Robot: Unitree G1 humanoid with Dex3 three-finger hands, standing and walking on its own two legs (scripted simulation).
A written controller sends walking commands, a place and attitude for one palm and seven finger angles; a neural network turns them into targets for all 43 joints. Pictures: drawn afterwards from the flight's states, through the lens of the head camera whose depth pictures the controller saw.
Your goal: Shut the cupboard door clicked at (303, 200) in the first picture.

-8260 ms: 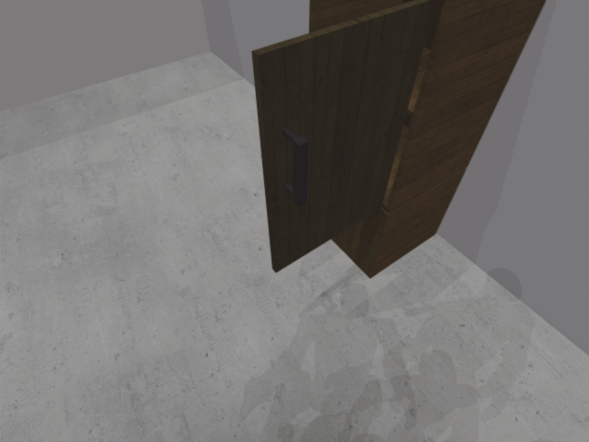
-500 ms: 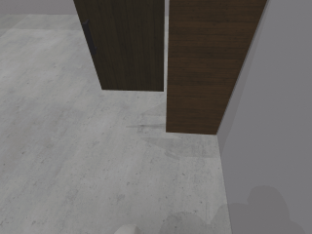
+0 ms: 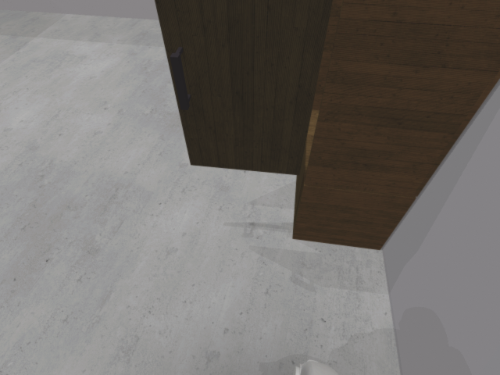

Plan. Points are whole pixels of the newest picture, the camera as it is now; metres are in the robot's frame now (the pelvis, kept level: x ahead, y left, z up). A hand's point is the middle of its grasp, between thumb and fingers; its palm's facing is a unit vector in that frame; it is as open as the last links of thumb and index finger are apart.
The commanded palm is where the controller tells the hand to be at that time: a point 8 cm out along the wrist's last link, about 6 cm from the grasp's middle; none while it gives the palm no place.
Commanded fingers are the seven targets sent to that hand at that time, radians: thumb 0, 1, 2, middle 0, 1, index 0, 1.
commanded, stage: take the last steps up to it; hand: left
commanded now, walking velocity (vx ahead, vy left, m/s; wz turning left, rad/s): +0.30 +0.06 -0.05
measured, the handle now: (182, 79) +0.81 +0.26 +0.03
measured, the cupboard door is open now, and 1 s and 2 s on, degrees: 91 91 91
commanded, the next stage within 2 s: come to a stop and stand still in 0.52 s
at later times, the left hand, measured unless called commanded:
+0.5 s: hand (162, 353) +0.18 +0.19 -0.16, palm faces +0.05 -0.98 -0.21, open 7.2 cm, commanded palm none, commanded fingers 0.00 0.90 0.90 -0.20 -0.30 -0.20 -0.30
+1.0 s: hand (172, 249) +0.39 +0.22 -0.17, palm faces -0.01 -0.97 -0.26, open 7.4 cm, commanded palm none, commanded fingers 0.00 0.90 0.90 -0.20 -0.30 -0.20 -0.30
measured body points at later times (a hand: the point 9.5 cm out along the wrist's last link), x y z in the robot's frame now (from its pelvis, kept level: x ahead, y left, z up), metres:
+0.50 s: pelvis +0.20 +0.00 +0.01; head +0.23 +0.00 +0.46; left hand +0.18 +0.24 -0.14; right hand +0.23 -0.23 -0.15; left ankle +0.29 +0.16 -0.70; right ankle +0.12 -0.10 -0.74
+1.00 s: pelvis +0.30 +0.02 -0.01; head +0.33 +0.01 +0.44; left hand +0.39 +0.27 -0.15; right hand +0.36 -0.22 -0.16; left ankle +0.34 +0.15 -0.74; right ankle +0.30 -0.08 -0.74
